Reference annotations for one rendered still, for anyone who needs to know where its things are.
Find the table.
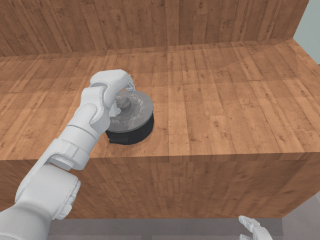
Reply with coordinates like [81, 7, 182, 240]
[0, 0, 320, 219]

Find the pot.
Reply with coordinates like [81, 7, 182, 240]
[105, 113, 154, 145]

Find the left robot hand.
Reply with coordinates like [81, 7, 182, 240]
[90, 69, 136, 118]

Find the robot left upper arm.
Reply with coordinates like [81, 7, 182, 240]
[0, 162, 81, 240]

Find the knob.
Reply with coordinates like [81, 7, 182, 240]
[116, 97, 132, 112]

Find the lid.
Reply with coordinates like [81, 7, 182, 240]
[107, 90, 154, 133]

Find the right robot hand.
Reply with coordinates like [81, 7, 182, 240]
[238, 215, 273, 240]

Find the left robot forearm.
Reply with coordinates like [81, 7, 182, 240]
[14, 80, 116, 203]

